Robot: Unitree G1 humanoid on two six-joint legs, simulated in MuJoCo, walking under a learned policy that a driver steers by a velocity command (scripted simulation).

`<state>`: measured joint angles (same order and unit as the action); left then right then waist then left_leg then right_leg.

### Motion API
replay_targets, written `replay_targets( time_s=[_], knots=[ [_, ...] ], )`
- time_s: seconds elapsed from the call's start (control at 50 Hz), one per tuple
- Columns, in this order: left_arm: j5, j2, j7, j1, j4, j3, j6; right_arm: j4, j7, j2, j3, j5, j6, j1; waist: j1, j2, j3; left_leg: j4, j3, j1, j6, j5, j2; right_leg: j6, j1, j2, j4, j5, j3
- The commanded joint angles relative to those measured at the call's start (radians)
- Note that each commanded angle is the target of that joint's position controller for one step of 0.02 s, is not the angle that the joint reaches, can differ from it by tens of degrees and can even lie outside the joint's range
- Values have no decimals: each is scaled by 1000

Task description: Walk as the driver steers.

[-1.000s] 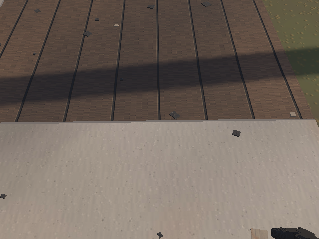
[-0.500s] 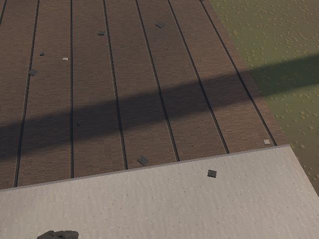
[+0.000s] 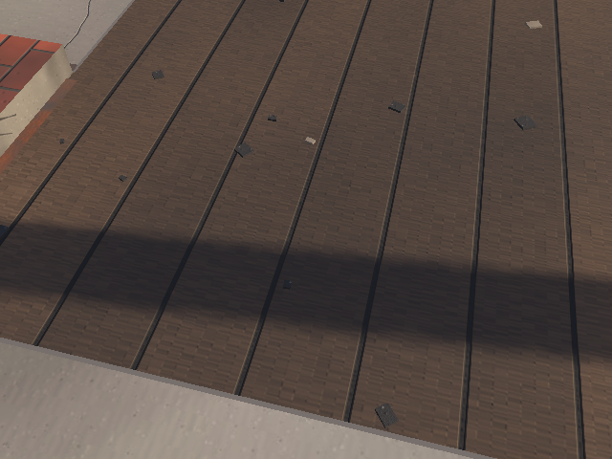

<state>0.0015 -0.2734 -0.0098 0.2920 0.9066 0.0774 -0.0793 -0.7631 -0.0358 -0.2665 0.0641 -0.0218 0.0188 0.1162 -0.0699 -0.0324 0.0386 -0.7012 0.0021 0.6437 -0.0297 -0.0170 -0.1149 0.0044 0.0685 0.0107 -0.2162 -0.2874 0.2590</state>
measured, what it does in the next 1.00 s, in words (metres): walks ahead: left foot, then right foot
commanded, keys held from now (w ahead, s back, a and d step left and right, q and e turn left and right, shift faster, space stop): w+q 0.24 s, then q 0.26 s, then e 0.50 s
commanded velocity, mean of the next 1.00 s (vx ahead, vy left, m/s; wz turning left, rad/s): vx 0.23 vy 0.00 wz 0.24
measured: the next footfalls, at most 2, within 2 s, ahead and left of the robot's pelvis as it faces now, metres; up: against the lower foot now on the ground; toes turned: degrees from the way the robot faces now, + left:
left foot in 0.10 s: +0.22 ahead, +0.12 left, +0.00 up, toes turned +8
right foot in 0.58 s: +0.50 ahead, +0.01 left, +0.00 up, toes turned +23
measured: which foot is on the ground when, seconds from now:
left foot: up 0.00-0.08, down 0.10-0.58, up 0.60-0.94, down 0.96-1.00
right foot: down 0.00-0.12, up 0.14-0.56, down 0.58-0.98, up 1.00-1.00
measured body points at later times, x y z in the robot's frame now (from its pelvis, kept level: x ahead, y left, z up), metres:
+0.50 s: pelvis +0.26 +0.06 +0.00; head +0.29 +0.09 +0.45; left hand +0.40 +0.36 -0.09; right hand +0.41 -0.21 -0.10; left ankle +0.19 +0.12 -0.74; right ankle +0.47 -0.04 -0.70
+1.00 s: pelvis +0.35 +0.08 +0.00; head +0.38 +0.11 +0.44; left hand +0.42 +0.39 -0.12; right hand +0.52 -0.17 -0.11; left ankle +0.33 +0.21 -0.74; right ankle +0.46 -0.01 -0.73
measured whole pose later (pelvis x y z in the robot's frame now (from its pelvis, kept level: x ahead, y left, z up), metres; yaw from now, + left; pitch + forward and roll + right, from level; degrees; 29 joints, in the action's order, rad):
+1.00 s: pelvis +0.35 +0.08 +0.00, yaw +11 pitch +1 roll +0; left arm 0.02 -0.31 -0.02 0.15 0.77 0.08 0.04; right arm -0.77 0.04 -0.28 0.07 0.02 0.00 0.19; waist -0.02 0.04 0.06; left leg -0.51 0.07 0.27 0.00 -0.23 0.03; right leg -0.01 -0.41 0.10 -0.56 -0.26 -0.17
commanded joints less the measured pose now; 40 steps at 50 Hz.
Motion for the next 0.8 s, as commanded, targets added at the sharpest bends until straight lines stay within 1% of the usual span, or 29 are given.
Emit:
replay_targets(
  time_s=[0.02, 0.06, 0.08, 0.1, 0.12, 0.14, 0.16, 0.18, 0.2, 0.22, 0.24, 0.26, 0.3, 0.34, 0.4, 0.46, 0.5, 0.54, 0.56, 0.58, 0.6, 0.62, 0.64, 0.66, 0.68, 0.7, 0.72, 0.76, 0.8],
  knots=[
    [18, -192, -7, -11, -43, 47, 10, 109, -18, -62, 11, 0, 10, -100, 14, 79, 59, 53, -44, 23, -36, -72, 20, -140, 26, -318, 13, 508, -64],
    [28, -221, -10, -35, -51, 56, 24, 110, -19, -99, 31, 0, 4, -34, 70, 113, -6, 52, -103, -110, -76, -172, 87, -117, 48, -315, -139, 832, -36],
    [34, -227, -11, -54, -56, 57, 33, 86, -17, -132, 53, -3, 1, 76, 138, 111, -68, 79, -130, -256, -104, -183, 134, -100, 22, -294, -300, 936, -15],
    [33, -209, -12, -60, -62, 48, 35, 37, -4, -194, 89, -7, -3, 249, 224, 79, -156, 137, -116, -519, -144, -130, 176, -62, -97, -250, -535, 865, 6],
    [-13, -119, -10, -28, -86, 18, 26, 12, 19, -295, 116, -12, -13, 349, 218, -130, -222, 158, 193, -786, -211, -88, -15, -9, -391, -176, -872, 262, 4],
    [-13, -39, 2, 17, -143, -11, -9, 55, 12, -346, 112, -7, 7, 283, 118, -264, -363, 352, 790, -1025, -414, -365, -209, 33, -749, 34, -1156, -329, -204],
    [30, -139, 14, -110, -155, 7, -45, 65, -1, -249, 83, -2, 24, 288, 192, -92, -336, 448, 786, -1002, -364, -398, -218, 7, -857, -16, -1194, -280, -347],
    [52, -149, 19, -163, -176, 9, -63, 60, -1, -209, 71, 4, 39, 256, 177, -64, -211, 444, 645, -898, -325, -339, -189, -21, -901, -56, -1145, -190, -335],
    [33, -137, 10, -156, -161, 8, -68, 68, -1, -179, 61, 3, 47, 189, 126, 25, -134, 437, 526, -747, -288, -223, -143, -26, -844, -103, -1056, -109, -338],
    [6, -149, 3, -143, -148, 17, -63, 80, 4, -144, 50, 6, 49, 129, 89, 20, -103, 443, 436, -635, -266, -122, -104, -19, -770, -132, -967, -59, -344],
    [0, -152, 5, -125, -143, 21, -50, 96, 10, -133, 44, 17, 49, 103, 65, -6, -91, 463, 396, -563, -259, -59, -81, -11, -707, -146, -932, -25, -348],
    [-6, -148, 4, -121, -145, 23, -38, 103, 16, -140, 45, 19, 50, 90, 54, -8, -79, 471, 367, -521, -261, 69, -70, 6, -681, -140, -898, -13, -338],
    [-20, -124, -2, -133, -154, 20, -19, 100, 31, -173, 53, 19, 51, 106, 43, 8, -67, 451, 274, -454, -259, 357, -45, 45, -654, -114, -820, 24, -310],
    [-24, -99, -5, -185, -177, 12, -10, 91, 48, -193, 61, 14, 40, 131, 54, -1, -62, 418, 206, -419, -230, 475, -2, 69, -645, -77, -689, 117, -291],
    [-13, -71, 5, -266, -204, -2, -7, 86, 64, -189, 63, 3, 11, 159, 92, -51, -88, 375, 181, -399, -166, 402, 48, 68, -567, -17, -471, 299, -285],
    [-4, -87, 18, -326, -231, 0, -4, 77, 73, -184, 63, 2, -9, 186, 116, -71, -94, 330, 257, -438, -140, 280, 30, 61, -543, 15, -359, 343, -307],
    [-8, -117, 23, -318, -235, 10, -8, 82, 79, -174, 61, 4, -17, 178, 106, -78, -97, 267, 333, -496, -135, 234, 12, 47, -540, 18, -303, 293, -341],
    [-17, -137, 29, -244, -210, 15, -23, 89, 85, -146, 51, 11, -15, 147, 79, -95, -119, 180, 347, -552, -122, 251, -5, 12, -491, -2, -255, 306, -328],
    [-29, -140, 29, -192, -194, 16, -34, 90, 83, -121, 40, 12, -11, 134, 49, -76, -144, 97, 316, -547, -93, 264, 38, -19, -389, -18, -173, 444, -310],
    [-54, -170, 26, -149, -196, 14, -41, 96, 80, -70, 21, 32, -3, 166, 49, 16, -243, -63, 266, -487, -51, 105, 110, -75, -191, -145, -200, 775, -424],
    [-75, -169, 26, -141, -192, 4, -35, 68, 78, -30, 8, 34, -1, 350, 126, 234, -323, -298, 216, -285, 19, -540, 231, -271, 45, -351, -253, 1132, -690],
    [-36, -83, 35, -128, -160, -15, -24, 33, 70, -85, 9, 28, -9, 439, 148, 271, -380, -373, 234, -235, 58, -682, 183, -357, 37, -420, -208, 824, -871],
    [-7, -55, 44, -174, -178, -26, -15, 32, 68, -156, 26, 25, -26, 336, 110, 180, -268, -403, 198, -194, 90, -653, 143, -322, -39, -349, -173, 578, -820],
    [-4, -69, 50, -188, -176, -24, 1, 44, 73, -165, 33, 27, -42, 234, 88, 131, -210, -401, 162, -162, 107, -605, 135, -273, -97, -290, -148, 396, -769],
    [0, -96, 51, -217, -184, -20, 15, 56, 77, -169, 38, 32, -57, 184, 89, 112, -149, -365, 141, -145, 116, -573, 124, -245, -166, -260, -121, 265, -749],
    [1, -135, 46, -237, -191, -7, 28, 65, 78, -166, 41, 30, -65, 153, 93, 125, -106, -302, 125, -166, 115, -552, 118, -222, -238, -230, -96, 190, -721],
    [-3, -167, 40, -236, -193, 5, 40, 65, 82, -143, 36, 24, -65, 141, 92, 148, -87, -222, 103, -205, 111, -542, 127, -201, -280, -196, -75, 158, -685],
    [-2, -181, 26, -216, -194, 18, 55, 50, 92, -106, 28, 21, -55, 144, 83, 179, -109, -122, 75, -262, 107, -511, 154, -196, -284, -162, -64, 150, -656],
    [4, -181, 15, -211, -200, 24, 63, 38, 96, -102, 29, 19, -47, 143, 77, 187, -143, -66, 80, -300, 99, -437, 160, -201, -280, -161, -55, 120, -665]
  ],
)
